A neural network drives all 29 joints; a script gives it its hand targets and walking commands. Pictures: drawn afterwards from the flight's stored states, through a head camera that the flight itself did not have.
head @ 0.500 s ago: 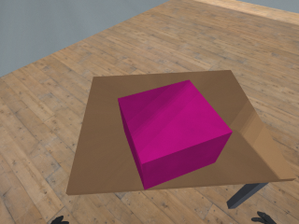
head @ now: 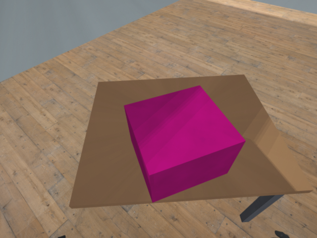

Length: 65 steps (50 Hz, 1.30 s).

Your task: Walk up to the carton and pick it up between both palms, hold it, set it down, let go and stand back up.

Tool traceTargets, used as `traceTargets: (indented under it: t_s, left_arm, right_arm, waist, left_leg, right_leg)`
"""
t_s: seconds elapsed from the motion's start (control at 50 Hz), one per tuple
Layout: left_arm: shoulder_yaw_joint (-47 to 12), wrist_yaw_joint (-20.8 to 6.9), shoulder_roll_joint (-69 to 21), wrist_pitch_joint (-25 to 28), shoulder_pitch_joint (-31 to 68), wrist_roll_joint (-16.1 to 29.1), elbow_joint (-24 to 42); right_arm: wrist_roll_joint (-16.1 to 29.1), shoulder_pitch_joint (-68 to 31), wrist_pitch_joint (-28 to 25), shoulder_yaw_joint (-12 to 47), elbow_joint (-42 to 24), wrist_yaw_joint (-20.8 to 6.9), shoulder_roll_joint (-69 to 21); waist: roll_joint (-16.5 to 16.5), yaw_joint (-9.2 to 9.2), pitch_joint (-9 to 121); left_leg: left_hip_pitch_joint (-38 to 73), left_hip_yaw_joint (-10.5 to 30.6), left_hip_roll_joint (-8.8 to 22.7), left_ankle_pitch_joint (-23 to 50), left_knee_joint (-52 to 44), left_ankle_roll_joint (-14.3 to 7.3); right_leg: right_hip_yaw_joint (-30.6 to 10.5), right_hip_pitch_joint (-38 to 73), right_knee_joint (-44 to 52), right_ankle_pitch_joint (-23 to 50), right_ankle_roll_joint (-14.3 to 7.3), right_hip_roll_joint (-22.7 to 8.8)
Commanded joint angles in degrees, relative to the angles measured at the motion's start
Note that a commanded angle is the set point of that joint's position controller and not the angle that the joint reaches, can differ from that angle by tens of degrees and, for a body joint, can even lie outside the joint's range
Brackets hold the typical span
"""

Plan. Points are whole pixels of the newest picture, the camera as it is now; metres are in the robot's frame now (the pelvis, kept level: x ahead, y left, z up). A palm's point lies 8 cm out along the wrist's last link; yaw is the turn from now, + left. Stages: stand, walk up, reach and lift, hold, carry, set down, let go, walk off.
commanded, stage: stand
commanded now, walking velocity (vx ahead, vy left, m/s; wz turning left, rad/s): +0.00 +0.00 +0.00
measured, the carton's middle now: (177, 140) +0.45 -0.05 -0.11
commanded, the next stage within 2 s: walk up in 0.26 s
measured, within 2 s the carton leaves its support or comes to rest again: neither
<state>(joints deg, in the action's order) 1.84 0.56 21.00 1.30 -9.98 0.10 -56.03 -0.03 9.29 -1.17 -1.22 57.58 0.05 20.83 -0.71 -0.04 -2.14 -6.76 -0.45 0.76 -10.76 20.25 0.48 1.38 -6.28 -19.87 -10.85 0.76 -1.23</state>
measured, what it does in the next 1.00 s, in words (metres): stands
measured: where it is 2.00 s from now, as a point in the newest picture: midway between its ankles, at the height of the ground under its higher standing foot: outside the picture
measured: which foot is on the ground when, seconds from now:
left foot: down 0.00-1.00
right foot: down 0.00-1.00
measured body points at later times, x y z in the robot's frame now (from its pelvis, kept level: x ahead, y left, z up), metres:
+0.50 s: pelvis +0.00 +0.00 +0.00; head +0.00 +0.01 +0.45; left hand +0.09 +0.31 -0.12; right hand +0.09 -0.31 -0.12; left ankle +0.00 +0.12 -0.75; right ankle +0.00 -0.13 -0.75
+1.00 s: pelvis -0.01 -0.01 -0.01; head -0.01 -0.01 +0.44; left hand +0.06 +0.31 -0.12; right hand +0.10 -0.34 -0.10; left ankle +0.01 +0.12 -0.75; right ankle +0.00 -0.13 -0.75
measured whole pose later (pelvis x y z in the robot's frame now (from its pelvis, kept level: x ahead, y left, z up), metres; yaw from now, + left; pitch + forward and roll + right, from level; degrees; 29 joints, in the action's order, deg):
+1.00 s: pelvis -0.01 -0.01 -0.01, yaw +2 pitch -2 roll +0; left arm 3.6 -2.2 23.3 -1.8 -10.6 -0.6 -53.3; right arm 0.0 12.3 -0.7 -2.7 51.5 2.5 24.0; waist -0.7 1.2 -2.6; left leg -11.7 2.2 1.6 -12.4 26.3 1.6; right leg 3.8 -9.9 -25.2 -13.0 -0.5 -0.6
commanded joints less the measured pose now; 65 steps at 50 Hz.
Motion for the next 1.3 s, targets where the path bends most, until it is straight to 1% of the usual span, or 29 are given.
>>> traceTargets:
  t_s: [0.0, 0.42, 0.44, 0.46, 0.54, 0.62, 0.72, 0.8, 0.98, 1.12, 1.28]
  left_arm:
    - [2.06, 0.49, 9.69, 0.91, 1.6, 0.06, 2.92]
    - [2.15, 0.63, 9.66, 0.83, 1.19, 0.04, 1.91]
    - [3.32, -0.36, 11.11, -0.21, 0.87, -0.12, 1.68]
    - [3.49, -0.58, 11.04, -0.55, 0.37, -0.2, 1.67]
    - [3.76, -1.04, 10.95, -1.19, 0.02, -0.59, 2.41]
    - [3.99, -1.48, 11.26, -1.71, 0.28, -0.89, 3.38]
    - [4.12, -1.89, 12.23, -2.0, 0.6, -0.95, 4.46]
    - [4.14, -2.12, 12.86, -2.11, 0.96, -0.83, 5.39]
    - [4.11, -2.5, 13.33, -2.21, 1.36, -0.62, 6.99]
    - [4.13, -2.65, 13.38, -2.34, 1.54, -0.67, 7.86]
    - [4.14, -2.67, 13.52, -2.51, 1.6, -0.69, 8.46]
  right_arm:
    - [0.03, -1.63, -0.95, -2.08, -2.74, 0.56, 10.37]
    - [0.06, -1.13, -0.93, -2.14, -1.69, 0.75, 10.31]
    - [0.12, 0.04, -1.37, -2.93, -2.82, 1.74, 12.55]
    - [0.08, 0.56, -1.49, -3.05, -3.07, 2.09, 13.05]
    - [-0.08, 1.19, -1.35, -3.54, -4.75, 2.6, 13.05]
    - [-0.08, 1.44, -0.97, -3.84, -6.41, 2.9, 13.41]
    - [0.03, 2.04, -0.56, -3.96, -7.82, 3.03, 13.67]
    - [0.06, 2.75, -0.37, -3.99, -8.51, 3.05, 13.94]
    - [-0.01, 3.67, -0.56, -4.07, -9.57, 2.96, 14.7]
    - [-0.03, 4.1, -0.77, -4.07, -10.21, 2.86, 15.02]
    - [-0.03, 4.43, -0.83, -4.06, -10.81, 2.85, 15.35]
  waist:
    - [0.6, 0.02, 1.81]
    - [0.63, 0.0, 1.69]
    - [-1.38, 0.85, 0.16]
    - [-0.61, 0.96, 0.92]
    - [1.22, 1.13, 2.49]
    - [2.13, 1.18, 2.69]
    - [1.36, 0.93, 2.22]
    - [0.42, 0.66, 1.59]
    - [-0.12, 0.75, 0.81]
    - [0.35, 0.98, 1.04]
    - [1.02, 1.13, 1.38]
  left_leg:
    - [-0.64, 4.64, 6.84, 5.88, -3.68, -1.48]
    - [-0.05, 4.51, 7.07, 6.81, -4.13, -1.46]
    - [-2.21, 6.0, 7.32, 10.03, -2.9, -2.63]
    - [-2.36, 5.95, 7.67, 10.93, -2.31, -2.98]
    - [-2.72, 6.43, 7.87, 9.44, -1.46, -3.65]
    - [-4.2, 7.0, 7.84, 6.92, -0.71, -3.98]
    - [-5.18, 6.31, 6.57, 4.83, 1.0, -3.45]
    - [-5.19, 6.03, 5.72, 3.77, 2.07, -3.15]
    - [-6.47, 6.91, 5.27, 2.12, 2.3, -3.19]
    - [-8.21, 7.91, 5.36, 1.9, 2.05, -3.43]
    - [-9.5, 9.02, 5.53, 2.48, 2.17, -3.52]
  right_leg:
    - [-4.77, -0.21, 3.52, 4.95, -1.68, -6.6]
    - [-4.62, 0.12, 4.0, 5.73, -1.63, -6.76]
    - [-3.46, -0.32, 2.26, 6.28, -2.5, -5.54]
    - [-3.52, 0.18, 1.73, 6.57, -2.67, -5.75]
    - [-3.52, -0.17, 0.18, 5.71, -2.88, -5.69]
    - [-3.63, -0.48, -0.78, 4.59, -3.01, -5.54]
    - [-4.34, -1.52, -0.44, 3.53, -3.71, -5.95]
    - [-4.94, -3.31, 0.29, 0.93, -4.21, -6.38]
    - [-5.06, -4.38, 0.7, -4.47, -4.42, -6.55]
    - [-4.41, -2.98, -0.45, -4.9, -4.3, -6.33]
    - [-3.79, -1.65, -1.82, -3.59, -4.19, -6.25]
